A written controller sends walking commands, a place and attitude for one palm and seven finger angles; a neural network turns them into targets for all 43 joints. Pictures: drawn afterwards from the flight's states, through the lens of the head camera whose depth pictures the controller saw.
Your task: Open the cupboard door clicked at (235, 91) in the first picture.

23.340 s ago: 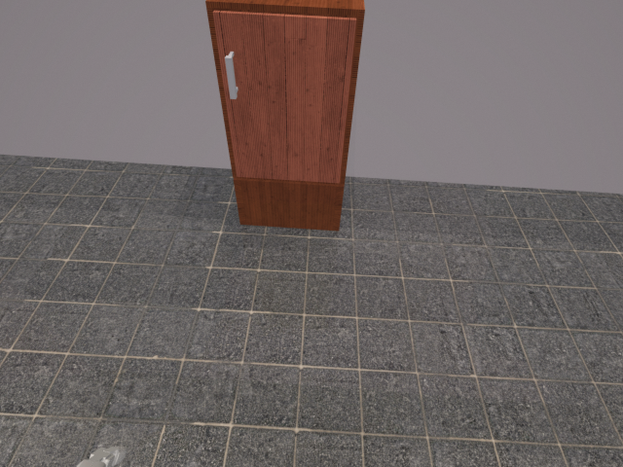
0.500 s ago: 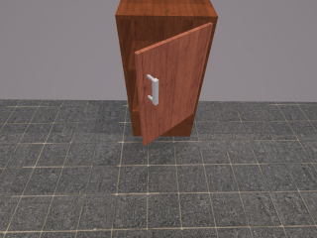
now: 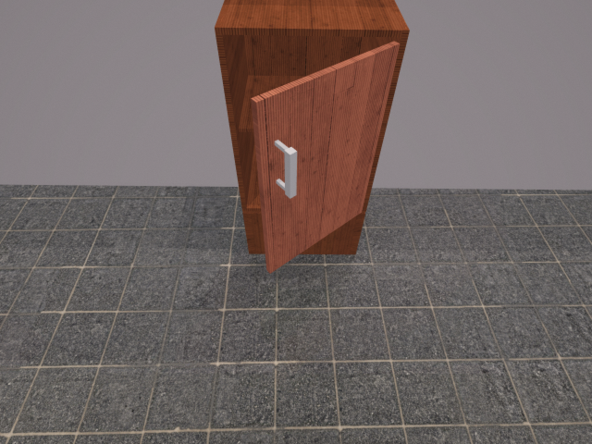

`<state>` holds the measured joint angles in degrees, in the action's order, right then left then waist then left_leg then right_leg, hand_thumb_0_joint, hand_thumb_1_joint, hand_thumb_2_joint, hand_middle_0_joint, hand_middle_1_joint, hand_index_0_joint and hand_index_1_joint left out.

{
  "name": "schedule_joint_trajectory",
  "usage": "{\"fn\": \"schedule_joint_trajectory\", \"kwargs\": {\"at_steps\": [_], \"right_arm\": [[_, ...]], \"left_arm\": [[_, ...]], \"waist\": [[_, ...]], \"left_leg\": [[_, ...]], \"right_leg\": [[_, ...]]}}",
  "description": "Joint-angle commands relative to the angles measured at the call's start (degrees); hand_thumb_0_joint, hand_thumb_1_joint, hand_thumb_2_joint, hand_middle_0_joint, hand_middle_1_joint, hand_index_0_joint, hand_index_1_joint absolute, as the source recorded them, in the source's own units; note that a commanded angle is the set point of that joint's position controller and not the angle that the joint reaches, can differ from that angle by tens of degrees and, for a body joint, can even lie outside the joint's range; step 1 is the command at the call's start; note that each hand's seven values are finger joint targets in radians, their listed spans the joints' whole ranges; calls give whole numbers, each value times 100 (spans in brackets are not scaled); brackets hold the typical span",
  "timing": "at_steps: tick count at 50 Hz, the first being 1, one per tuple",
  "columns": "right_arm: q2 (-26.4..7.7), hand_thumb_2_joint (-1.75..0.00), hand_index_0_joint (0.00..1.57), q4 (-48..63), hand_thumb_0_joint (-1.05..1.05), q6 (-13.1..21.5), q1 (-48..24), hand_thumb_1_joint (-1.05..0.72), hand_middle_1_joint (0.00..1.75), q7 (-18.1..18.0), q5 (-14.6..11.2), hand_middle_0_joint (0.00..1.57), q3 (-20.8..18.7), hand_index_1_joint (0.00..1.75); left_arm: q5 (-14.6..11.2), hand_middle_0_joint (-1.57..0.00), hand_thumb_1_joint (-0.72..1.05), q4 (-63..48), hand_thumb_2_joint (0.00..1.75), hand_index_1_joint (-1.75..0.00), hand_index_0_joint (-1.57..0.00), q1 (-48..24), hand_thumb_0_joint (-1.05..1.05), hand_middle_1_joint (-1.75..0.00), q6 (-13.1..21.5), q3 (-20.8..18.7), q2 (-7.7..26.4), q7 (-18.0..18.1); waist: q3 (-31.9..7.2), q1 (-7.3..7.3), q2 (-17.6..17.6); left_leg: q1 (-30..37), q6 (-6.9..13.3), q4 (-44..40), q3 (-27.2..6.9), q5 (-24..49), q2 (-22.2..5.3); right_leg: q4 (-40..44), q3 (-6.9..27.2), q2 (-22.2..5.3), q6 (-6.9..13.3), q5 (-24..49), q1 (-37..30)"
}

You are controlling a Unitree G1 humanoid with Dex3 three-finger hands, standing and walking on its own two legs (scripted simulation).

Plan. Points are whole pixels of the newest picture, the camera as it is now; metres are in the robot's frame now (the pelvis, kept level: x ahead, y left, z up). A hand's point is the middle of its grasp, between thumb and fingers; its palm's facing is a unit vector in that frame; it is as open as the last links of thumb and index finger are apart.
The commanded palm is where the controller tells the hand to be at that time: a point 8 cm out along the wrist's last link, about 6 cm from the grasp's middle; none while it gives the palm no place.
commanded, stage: walk to a spot facing it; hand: left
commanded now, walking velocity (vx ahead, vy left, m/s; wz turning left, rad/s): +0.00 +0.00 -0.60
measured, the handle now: (285, 169) +0.67 +0.06 -0.06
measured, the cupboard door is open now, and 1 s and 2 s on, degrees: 39 39 39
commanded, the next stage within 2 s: none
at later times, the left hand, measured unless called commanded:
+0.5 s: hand out of the picture +0.08 +0.16 -0.17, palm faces -0.13 -0.94 -0.30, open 7.4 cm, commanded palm none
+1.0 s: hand (195, 432) +0.17 +0.18 -0.20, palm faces -0.39 -0.90 -0.21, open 7.4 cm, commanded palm none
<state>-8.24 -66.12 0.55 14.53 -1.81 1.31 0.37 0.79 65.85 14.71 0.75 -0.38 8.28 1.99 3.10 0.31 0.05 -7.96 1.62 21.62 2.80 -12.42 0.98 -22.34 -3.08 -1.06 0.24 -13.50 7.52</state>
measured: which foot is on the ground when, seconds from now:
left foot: down 0.00-0.40, up 0.42-0.92, down 0.94-1.00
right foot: down 0.00-0.94, up 0.96-1.00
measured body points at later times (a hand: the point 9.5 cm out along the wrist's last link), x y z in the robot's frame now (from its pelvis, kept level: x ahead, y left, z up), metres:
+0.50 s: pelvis -0.01 -0.04 -0.02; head +0.04 -0.07 +0.43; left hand +0.08 +0.21 -0.15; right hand -0.01 -0.29 -0.18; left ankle -0.03 +0.10 -0.69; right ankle -0.02 -0.11 -0.74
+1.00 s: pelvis +0.04 +0.01 -0.01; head +0.11 +0.01 +0.43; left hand +0.19 +0.22 -0.18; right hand +0.06 -0.27 -0.13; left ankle +0.09 +0.10 -0.75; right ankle -0.03 -0.10 -0.71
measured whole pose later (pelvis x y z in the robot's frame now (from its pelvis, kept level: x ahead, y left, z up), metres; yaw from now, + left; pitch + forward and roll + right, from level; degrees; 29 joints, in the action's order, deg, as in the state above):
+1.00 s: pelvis +0.04 +0.01 -0.01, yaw -29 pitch +2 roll -2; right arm -10.1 -49.4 0.0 4.6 -2.2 1.2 -1.3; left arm 1.4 53.4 13.6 -3.2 -5.7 14.6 0.2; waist 5.1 -2.7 -3.4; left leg -17.5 1.0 33.4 -1.1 -17.8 -0.3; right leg -47.7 8.8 6.9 -0.9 -28.1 22.7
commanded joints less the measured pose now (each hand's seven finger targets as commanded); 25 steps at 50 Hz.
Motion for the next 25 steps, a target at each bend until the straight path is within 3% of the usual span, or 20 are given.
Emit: {"fn": "schedule_joint_trajectory", "kwargs": {"at_steps": [1,6,10,13,15,16,18,19,20,21,22,23,25], "right_arm": [[-520,-90,20,88,0,36,392,-90,30,-49,-17,20,-104,30],[-688,-90,20,216,0,-76,454,-90,30,-126,-21,20,-255,30],[-928,-90,20,506,0,-124,352,-90,30,-163,3,20,-421,30],[-1138,-90,20,677,0,-90,322,-90,30,-171,21,20,-517,30],[-1174,-90,20,775,0,-67,259,-90,30,-160,67,20,-538,30],[-1159,-90,20,856,0,-58,126,-90,30,-159,76,20,-536,30],[-1202,-90,20,1000,0,-69,-190,-90,30,-148,56,20,-545,30],[-1158,-90,20,1096,0,-101,-335,-90,30,-140,14,20,-565,30],[-768,-90,20,1268,0,-123,-318,-90,30,-111,-63,20,-527,30],[-822,-90,20,1381,0,-198,-563,-90,30,-74,-57,20,-515,30],[-839,-90,20,1358,0,-233,-485,-90,30,-43,-61,20,-537,30],[-812,-90,20,1362,0,-238,-605,-90,30,-35,-35,20,-561,30],[-839,-90,20,1381,0,-215,-728,-90,30,-19,-42,20,-539,30]], "left_arm": [[-19,-20,90,-125,90,-30,-20,387,0,-30,16,-115,556,18],[13,-20,90,-365,90,-30,-20,194,0,-30,-155,-310,710,-40],[56,-20,90,-706,90,-30,-20,58,0,-30,-271,-442,720,-122],[72,-20,90,-920,90,-30,-20,-12,0,-30,-322,-496,644,-176],[81,-20,90,-1071,90,-30,-20,-163,0,-30,-355,-525,609,-206],[74,-20,90,-1108,90,-30,-20,-101,0,-30,-339,-531,590,-219],[78,-20,90,-1035,90,-30,-20,361,0,-30,-283,-556,581,-242],[107,-20,90,-971,90,-30,-20,614,0,-30,-249,-600,775,-225],[170,-20,90,-955,90,-30,-20,721,0,-30,-195,-703,1392,-140],[75,-20,90,-968,90,-30,-20,848,0,-30,-211,-725,1593,-96],[55,-20,90,-1041,90,-30,-20,643,0,-30,-220,-719,1550,-72],[59,-20,90,-1138,90,-30,-20,415,0,-30,-228,-725,1340,-31],[36,-20,90,-1259,90,-30,-20,201,0,-30,-173,-686,1240,-20]], "waist": [[125,-15,59],[149,39,51],[98,36,341],[-35,17,887],[7,35,1051],[-53,-49,959],[-235,-325,403],[-218,-458,-267],[-297,-433,-2015],[-148,-624,-1962],[-94,-419,-1449],[-97,-345,-1278],[-154,-254,-764]], "left_leg": [[-41,0,-387,-512,846,-655],[26,27,-7,-304,768,-875],[-54,234,-122,-547,264,-1287],[-54,683,-450,-988,357,-2026],[-131,884,-478,-961,898,-2277],[-170,844,-275,-770,1295,-2269],[-385,484,547,-142,1550,-1938],[-786,118,1349,242,849,-1409],[-1833,-307,2510,838,-1227,-517],[-2178,-352,3732,292,-2405,-214],[-2352,-319,4260,-175,-2060,-340],[-2540,-318,4424,-293,-1730,-385],[-2617,-411,4483,-430,-1256,-455]], "right_leg": [[394,563,-515,186,720,232],[-117,680,-422,222,962,725],[-757,671,-156,199,559,1201],[-2089,396,75,120,-824,1529],[-2627,346,-22,80,-1494,1675],[-2430,376,-96,95,-1482,1504],[-1389,274,-69,107,-536,765],[-451,767,-235,201,846,370],[282,2618,-1488,606,2118,-215],[540,3192,-1918,1042,2680,-76],[537,2985,-1766,1259,1788,8],[500,2912,-1469,1102,1600,38],[240,2596,-1231,1074,2203,-169]]}}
